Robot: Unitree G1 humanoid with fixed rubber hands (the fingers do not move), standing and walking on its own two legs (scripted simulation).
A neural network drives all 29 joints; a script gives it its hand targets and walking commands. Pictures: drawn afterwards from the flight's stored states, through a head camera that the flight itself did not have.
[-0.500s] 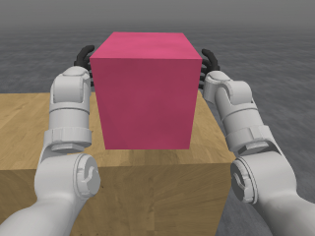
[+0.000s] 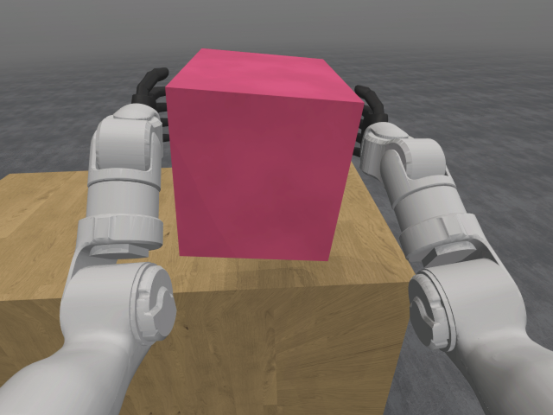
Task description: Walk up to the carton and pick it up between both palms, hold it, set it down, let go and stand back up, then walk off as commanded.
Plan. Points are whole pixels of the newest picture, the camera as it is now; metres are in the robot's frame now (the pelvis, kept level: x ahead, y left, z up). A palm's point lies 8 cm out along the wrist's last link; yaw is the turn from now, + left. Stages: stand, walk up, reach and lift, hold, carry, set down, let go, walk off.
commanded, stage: hold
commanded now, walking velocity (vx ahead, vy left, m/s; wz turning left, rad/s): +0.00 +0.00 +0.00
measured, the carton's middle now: (259, 146) +0.43 +0.01 +0.28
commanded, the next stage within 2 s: none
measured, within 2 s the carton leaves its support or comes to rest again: neither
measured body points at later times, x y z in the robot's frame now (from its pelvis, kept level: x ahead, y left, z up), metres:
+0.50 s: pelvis +0.01 +0.01 +0.00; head -0.08 +0.05 +0.44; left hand +0.39 +0.20 +0.30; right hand +0.39 -0.10 +0.32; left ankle +0.04 +0.12 -0.75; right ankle +0.02 -0.08 -0.75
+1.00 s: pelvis +0.01 -0.01 +0.00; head -0.09 +0.00 +0.44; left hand +0.40 +0.16 +0.32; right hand +0.38 -0.15 +0.32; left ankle +0.04 +0.12 -0.74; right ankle +0.02 -0.08 -0.75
